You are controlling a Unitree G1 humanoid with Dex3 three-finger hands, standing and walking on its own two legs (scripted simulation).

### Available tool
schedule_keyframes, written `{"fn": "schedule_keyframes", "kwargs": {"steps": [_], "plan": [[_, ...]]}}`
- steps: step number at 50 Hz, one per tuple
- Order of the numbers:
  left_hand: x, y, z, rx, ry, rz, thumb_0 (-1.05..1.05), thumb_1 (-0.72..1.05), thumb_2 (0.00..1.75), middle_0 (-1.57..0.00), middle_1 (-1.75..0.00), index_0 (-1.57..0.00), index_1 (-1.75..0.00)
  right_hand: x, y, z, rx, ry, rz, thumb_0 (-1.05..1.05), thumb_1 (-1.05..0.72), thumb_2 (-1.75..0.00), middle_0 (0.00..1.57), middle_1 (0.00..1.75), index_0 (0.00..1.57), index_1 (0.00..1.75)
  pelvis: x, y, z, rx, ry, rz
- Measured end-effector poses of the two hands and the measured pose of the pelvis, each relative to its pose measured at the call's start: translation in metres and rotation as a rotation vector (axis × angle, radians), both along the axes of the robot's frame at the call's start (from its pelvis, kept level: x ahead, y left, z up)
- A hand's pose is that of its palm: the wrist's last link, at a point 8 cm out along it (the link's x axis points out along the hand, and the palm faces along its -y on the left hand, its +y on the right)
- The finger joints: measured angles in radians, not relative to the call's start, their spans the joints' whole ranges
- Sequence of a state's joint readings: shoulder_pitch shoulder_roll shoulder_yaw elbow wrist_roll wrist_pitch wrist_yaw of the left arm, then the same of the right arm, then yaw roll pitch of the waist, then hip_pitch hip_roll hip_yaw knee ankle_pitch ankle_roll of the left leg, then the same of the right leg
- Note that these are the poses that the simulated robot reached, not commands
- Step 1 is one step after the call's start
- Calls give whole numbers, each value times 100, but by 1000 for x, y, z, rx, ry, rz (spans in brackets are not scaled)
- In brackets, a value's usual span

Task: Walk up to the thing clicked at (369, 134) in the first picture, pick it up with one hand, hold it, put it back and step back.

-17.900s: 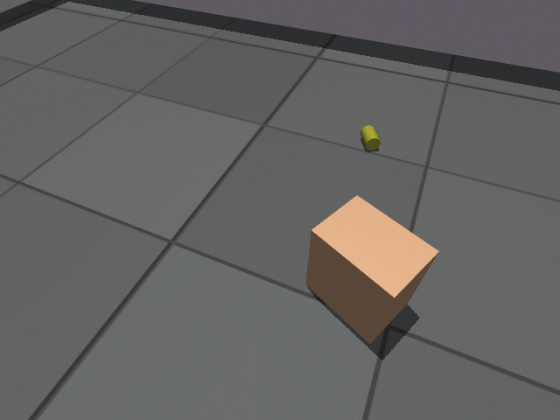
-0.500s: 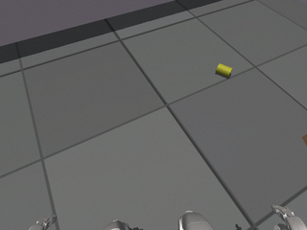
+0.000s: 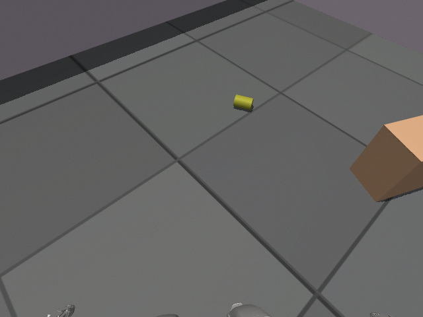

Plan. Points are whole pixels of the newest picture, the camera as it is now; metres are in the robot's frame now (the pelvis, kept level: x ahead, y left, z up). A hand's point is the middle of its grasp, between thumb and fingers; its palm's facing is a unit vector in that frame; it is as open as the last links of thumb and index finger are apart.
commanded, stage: walk up
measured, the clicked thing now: (243, 102) +1.49 -0.25 -0.71
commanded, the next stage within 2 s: stand in 1.42 s
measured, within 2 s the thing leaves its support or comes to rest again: neither
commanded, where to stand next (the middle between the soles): +0.07 -0.03 m, yaw -18 degrees
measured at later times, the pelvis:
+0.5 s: pelvis +0.01 -0.03 +0.00, yaw -12 degrees
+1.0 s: pelvis +0.00 +0.00 +0.01, yaw -18 degrees
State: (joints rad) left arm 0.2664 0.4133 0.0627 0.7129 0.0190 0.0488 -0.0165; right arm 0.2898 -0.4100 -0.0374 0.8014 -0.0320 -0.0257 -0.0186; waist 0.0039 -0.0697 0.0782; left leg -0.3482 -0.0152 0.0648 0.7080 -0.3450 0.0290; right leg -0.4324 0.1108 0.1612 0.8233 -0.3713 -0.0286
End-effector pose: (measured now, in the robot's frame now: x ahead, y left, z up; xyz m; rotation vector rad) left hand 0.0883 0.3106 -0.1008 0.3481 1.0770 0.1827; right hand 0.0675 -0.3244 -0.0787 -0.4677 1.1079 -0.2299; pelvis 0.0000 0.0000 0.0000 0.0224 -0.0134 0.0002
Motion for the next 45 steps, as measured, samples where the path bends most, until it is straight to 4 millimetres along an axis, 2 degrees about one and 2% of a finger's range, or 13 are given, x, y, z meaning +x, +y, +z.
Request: {"fn": "schedule_keyframes", "kwargs": {"steps": [6,9,12,17,24,30,34,39,45], "plan": [[20,-12,1,-30,36,-96,1,91,90,-21,-30,-20,-30,-14,-4,21,-8,-56,-72,1,-90,-89,21,30,21,30,3,-2,12,-41,-9,-66],[31,-16,4,-25,34,-113,1,91,90,-21,-30,-20,-30,-23,-10,23,-2,-45,-76,1,-90,-89,21,30,21,30,4,-8,14,-40,-6,-87],[40,-24,6,2,37,-150,1,91,90,-20,-30,-20,-30,-31,-21,15,14,-31,-94,0,-90,-89,21,30,21,30,4,-16,10,-38,-5,-115],[49,-39,10,73,20,-184,0,91,90,-20,-30,-20,-30,-42,-39,-19,59,-4,-169,0,-90,-89,21,30,21,30,5,-30,-4,-70,-21,-138],[51,-47,23,113,28,-217,0,91,90,-21,-30,-20,-30,-44,-25,-38,142,4,-222,1,-90,-89,20,30,21,30,6,-29,0,-22,-16,-203],[67,-37,13,103,16,-253,0,90,90,-21,-30,-20,-30,-53,-8,-44,136,8,-253,1,-90,-89,20,30,21,30,4,-12,-7,-19,-6,-232],[82,-31,-2,73,10,-258,0,90,90,-21,-30,-20,-30,-70,6,-37,111,17,-282,0,-90,-89,20,30,21,30,1,0,-9,10,-18,-255],[92,-34,-4,39,11,-295,0,91,90,-21,-30,-20,-30,-92,11,-23,92,37,-326,1,-90,-89,21,30,21,30,2,1,-2,-37,-9,-284],[83,-38,-6,38,37,-295,0,91,90,-20,-30,-20,-30,-100,2,-21,78,52,-350,1,-90,-89,21,30,21,30,1,-2,0,-63,-11,-293]]}}
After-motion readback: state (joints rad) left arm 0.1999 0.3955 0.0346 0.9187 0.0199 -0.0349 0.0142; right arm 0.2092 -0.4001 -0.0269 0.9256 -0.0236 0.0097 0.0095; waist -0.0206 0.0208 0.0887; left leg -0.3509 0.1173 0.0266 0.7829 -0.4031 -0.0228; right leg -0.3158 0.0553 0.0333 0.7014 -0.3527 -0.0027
